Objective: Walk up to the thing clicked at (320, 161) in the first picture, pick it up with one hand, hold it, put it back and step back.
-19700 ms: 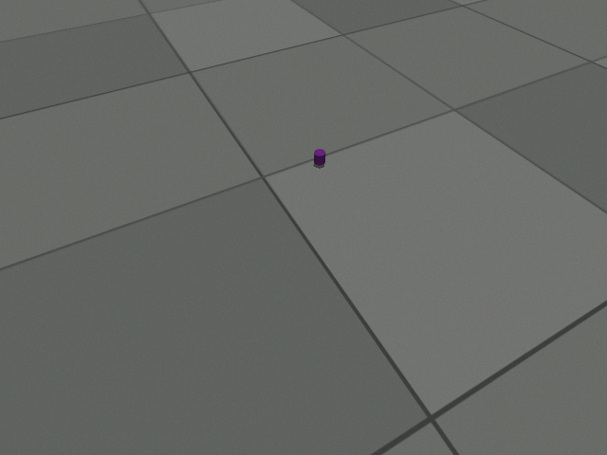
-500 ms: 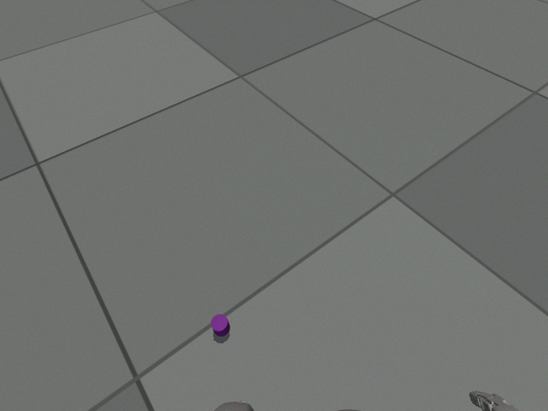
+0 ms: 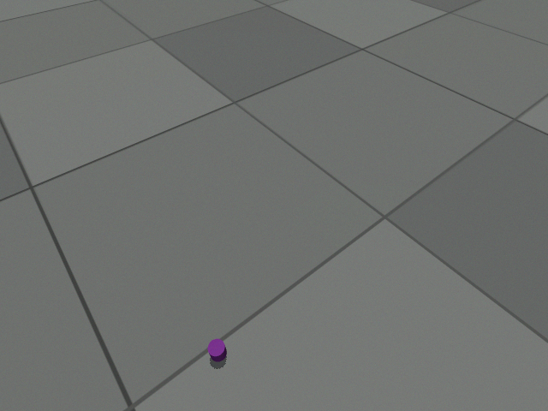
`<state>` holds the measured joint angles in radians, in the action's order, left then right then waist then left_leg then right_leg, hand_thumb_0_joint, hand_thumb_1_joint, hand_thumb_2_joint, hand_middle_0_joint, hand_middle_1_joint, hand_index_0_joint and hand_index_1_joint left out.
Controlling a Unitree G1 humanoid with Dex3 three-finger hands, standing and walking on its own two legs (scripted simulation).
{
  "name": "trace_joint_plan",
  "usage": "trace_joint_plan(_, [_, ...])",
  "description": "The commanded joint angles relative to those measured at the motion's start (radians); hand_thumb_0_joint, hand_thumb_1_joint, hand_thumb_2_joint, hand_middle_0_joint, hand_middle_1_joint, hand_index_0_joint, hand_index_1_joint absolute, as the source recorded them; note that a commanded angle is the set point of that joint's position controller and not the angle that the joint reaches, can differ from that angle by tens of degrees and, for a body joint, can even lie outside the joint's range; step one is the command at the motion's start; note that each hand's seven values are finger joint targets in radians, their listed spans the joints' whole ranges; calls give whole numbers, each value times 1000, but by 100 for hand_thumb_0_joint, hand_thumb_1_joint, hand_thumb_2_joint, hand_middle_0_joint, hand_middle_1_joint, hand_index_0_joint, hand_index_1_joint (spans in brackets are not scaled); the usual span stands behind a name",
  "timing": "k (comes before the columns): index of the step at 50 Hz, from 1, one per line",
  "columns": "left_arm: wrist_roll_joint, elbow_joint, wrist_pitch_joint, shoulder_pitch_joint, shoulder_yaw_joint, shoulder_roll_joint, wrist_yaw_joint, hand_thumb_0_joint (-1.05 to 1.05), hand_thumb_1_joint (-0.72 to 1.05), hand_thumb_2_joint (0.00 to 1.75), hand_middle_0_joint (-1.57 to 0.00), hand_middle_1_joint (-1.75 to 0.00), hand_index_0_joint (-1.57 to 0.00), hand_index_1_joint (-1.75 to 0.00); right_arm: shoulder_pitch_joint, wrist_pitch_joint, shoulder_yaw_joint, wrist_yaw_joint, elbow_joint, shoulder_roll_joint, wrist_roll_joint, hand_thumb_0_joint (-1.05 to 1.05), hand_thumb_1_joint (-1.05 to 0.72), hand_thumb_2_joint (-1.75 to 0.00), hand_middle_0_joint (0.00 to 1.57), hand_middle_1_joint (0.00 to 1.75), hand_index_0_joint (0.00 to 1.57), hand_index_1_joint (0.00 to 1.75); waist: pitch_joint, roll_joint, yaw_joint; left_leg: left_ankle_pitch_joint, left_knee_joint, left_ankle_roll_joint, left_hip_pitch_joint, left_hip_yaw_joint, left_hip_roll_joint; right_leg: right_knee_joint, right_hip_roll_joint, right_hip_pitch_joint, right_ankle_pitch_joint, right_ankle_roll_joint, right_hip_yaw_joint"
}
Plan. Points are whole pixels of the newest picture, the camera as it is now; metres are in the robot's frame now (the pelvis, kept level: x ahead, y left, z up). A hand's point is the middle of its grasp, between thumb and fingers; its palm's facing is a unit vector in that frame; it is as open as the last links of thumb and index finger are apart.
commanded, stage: walk up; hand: left
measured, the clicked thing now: (217, 350) +0.45 +0.22 -0.75
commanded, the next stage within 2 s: stand in 0.06 s
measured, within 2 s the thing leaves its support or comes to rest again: neither
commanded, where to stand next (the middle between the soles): +0.07 -0.01 m, yaw -1 degrees
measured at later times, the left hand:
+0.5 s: hand out of the picture +0.09 +0.23 -0.15, palm faces -0.03 -0.94 -0.33, open 7.4 cm
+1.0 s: hand out of the picture +0.08 +0.22 -0.15, palm faces -0.03 -0.94 -0.34, open 7.4 cm
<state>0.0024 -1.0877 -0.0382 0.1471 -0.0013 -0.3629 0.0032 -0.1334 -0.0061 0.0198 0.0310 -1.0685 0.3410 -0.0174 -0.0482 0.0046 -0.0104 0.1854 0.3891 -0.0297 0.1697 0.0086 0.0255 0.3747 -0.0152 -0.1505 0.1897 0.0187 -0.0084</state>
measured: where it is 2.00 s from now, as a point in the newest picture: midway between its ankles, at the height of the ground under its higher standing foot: outside the picture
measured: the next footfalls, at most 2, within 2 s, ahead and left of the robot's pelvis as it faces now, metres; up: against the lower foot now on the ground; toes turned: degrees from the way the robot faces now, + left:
none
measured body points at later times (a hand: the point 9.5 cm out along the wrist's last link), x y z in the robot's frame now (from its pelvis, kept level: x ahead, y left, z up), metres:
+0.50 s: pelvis +0.01 -0.02 +0.00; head +0.02 -0.01 +0.45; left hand +0.09 +0.28 -0.13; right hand +0.10 -0.31 -0.13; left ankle +0.02 +0.10 -0.74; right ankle +0.01 -0.13 -0.74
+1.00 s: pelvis +0.01 -0.03 +0.00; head +0.02 -0.03 +0.45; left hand +0.08 +0.27 -0.13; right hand +0.08 -0.33 -0.13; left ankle +0.02 +0.10 -0.74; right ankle +0.01 -0.13 -0.74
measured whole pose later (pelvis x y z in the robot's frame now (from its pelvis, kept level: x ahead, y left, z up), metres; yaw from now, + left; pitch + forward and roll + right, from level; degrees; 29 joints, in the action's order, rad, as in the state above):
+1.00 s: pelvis +0.01 -0.03 +0.00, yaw +0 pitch -2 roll +0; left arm 0.01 -1.13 -0.02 0.12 -0.01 -0.35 0.00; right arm -0.10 0.01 0.01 0.01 -1.15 0.34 -0.01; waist -0.04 0.00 0.00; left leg 0.16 0.30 0.01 0.11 -0.01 -0.01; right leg 0.30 0.02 -0.10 0.17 -0.02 0.01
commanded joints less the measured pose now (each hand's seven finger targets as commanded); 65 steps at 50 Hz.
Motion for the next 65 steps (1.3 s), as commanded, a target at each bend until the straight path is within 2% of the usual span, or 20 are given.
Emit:
trace_joint_plan(1, [0,55,-18,-42,43,-219,18,0,90,90,-20,-30,-20,-30,62,31,53,-22,61,223,10,0,-90,-90,20,30,20,30,116,-42,6,-205,-76,-8,-76,-127,-148,-35,-107,32,-188,-41,-84])
trace_joint_plan(3, [2,39,-11,-53,30,-190,12,0,90,90,-20,-30,-20,-30,65,41,36,-25,37,200,15,0,-90,-90,20,30,20,30,112,4,9,-206,-106,-8,-69,-147,-162,-48,-102,48,-149,-36,-78])
trace_joint_plan(7, [3,30,-4,-63,28,-187,7,0,90,90,-20,-30,-20,-30,84,47,39,-32,19,219,11,0,-90,-90,20,30,20,30,84,-9,5,-204,-122,1,-74,-138,-162,-64,-104,37,-122,-32,-83])
trace_joint_plan(10, [4,26,-6,-68,28,-193,7,0,90,90,-20,-30,-20,-30,82,48,36,-32,8,220,11,0,-90,-90,20,30,20,30,89,-15,9,-239,-119,8,-69,-128,-159,-74,-111,61,-169,-31,-85])
trace_joint_plan(15, [5,25,-7,-79,31,-199,8,0,90,90,-20,-30,-20,-30,100,48,33,-33,0,215,11,0,-90,-90,20,30,20,30,98,-14,11,-221,-120,11,-87,-114,-156,-87,-118,67,-184,-31,-90])
trace_joint_plan(18, [6,17,-8,-77,31,-200,8,0,90,90,-20,-30,-20,-30,103,44,31,-32,-7,210,13,0,-90,-90,20,30,20,30,58,-2,14,-138,-134,11,-61,-118,-150,-113,-117,44,-125,-29,-95])
trace_joint_plan(21, [7,17,-9,-78,29,-194,8,0,90,90,-20,-30,-20,-30,105,42,31,-30,-11,214,13,0,-90,-90,20,30,20,30,60,1,16,-121,-130,14,-69,-118,-149,-126,-116,33,-109,-29,-97])
trace_joint_plan(24, [8,21,-14,-73,30,-197,9,0,90,90,-20,-30,-20,-30,108,43,32,-30,-10,212,13,0,-90,-90,20,30,20,30,116,0,18,-206,-106,13,-118,-109,-154,-112,-124,58,-215,-31,-94])
trace_joint_plan(28, [6,21,-11,-83,32,-203,12,0,90,90,-20,-30,-20,-30,108,41,29,-33,-17,206,14,0,-90,-90,20,30,20,30,114,-3,20,-216,-110,16,-111,-108,-157,-105,-120,69,-229,-36,-89])
trace_joint_plan(33, [7,13,-5,-79,30,-198,11,0,90,90,-20,-30,-20,-30,103,34,28,-33,-24,207,11,0,-90,-90,20,30,20,30,49,6,20,-91,-127,18,-64,-110,-149,-138,-114,27,-81,-35,-100])
trace_joint_plan(35, [8,17,-5,-71,31,-204,9,0,90,90,-20,-30,-20,-30,98,36,28,-32,-25,212,11,0,-90,-90,20,30,20,30,84,-17,19,-109,-123,14,-88,-109,-152,-132,-118,42,-115,-39,-102])
trace_joint_plan(37, [8,12,-6,-68,30,-200,10,0,90,90,-20,-30,-20,-30,96,36,26,-31,-27,205,11,0,-90,-90,20,30,20,30,55,9,19,-91,-128,16,-64,-113,-150,-136,-114,31,-84,-38,-100])
trace_joint_plan(38, [6,9,-4,-65,30,-199,9,0,90,90,-20,-30,-20,-30,94,34,25,-31,-29,207,11,0,-90,-90,20,30,20,30,41,1,17,-49,-131,14,-62,-110,-146,-150,-112,6,-29,-36,-108])
trace_joint_plan(40, [8,16,-4,-76,32,-205,10,0,90,90,-20,-30,-20,-30,93,36,27,-32,-26,208,10,0,-90,-90,20,30,20,30,68,3,19,-105,-127,14,-67,-116,-152,-132,-113,39,-92,-42,-99])
trace_joint_plan(41, [5,15,-4,-73,30,-198,9,0,90,90,-20,-30,-20,-30,89,36,25,-31,-27,210,9,0,-90,-90,20,30,20,30,55,6,18,-95,-131,15,-54,-115,-150,-134,-113,35,-81,-41,-101])
trace_joint_plan(44, [7,15,-5,-64,29,-199,8,0,90,90,-20,-30,-20,-30,88,37,26,-32,-24,210,10,0,-90,-90,20,30,20,30,78,0,16,-134,-119,15,-72,-112,-152,-124,-113,48,-129,-42,-96])
trace_joint_plan(49, [4,15,-3,-69,33,-208,9,0,90,90,-20,-30,-20,-30,83,37,23,-33,-27,207,10,0,-90,-90,20,30,20,30,64,-1,17,-110,-123,15,-68,-115,-152,-132,-113,41,-109,-42,-103])
trace_joint_plan(52, [4,18,-1,-66,34,-208,9,0,90,90,-20,-30,-20,-30,76,37,23,-35,-25,212,9,0,-90,-90,20,30,20,30,76,-12,14,-146,-122,15,-76,-114,-156,-120,-114,57,-142,-46,-99])
trace_joint_plan(60, [5,16,0,-70,34,-203,7,0,90,90,-20,-30,-20,-30,67,39,18,-38,-20,214,11,0,-90,-90,20,30,20,30,74,-1,17,-165,-116,15,-82,-111,-157,-120,-113,58,-157,-44,-97])
trace_joint_plan(65, [4,15,1,-70,37,-210,8,0,90,90,-20,-30,-20,-30,63,37,16,-39,-17,211,9,0,-90,-90,20,30,20,30,61,7,16,-138,-124,17,-76,-110,-155,-125,-111,47,-134,-45,-97])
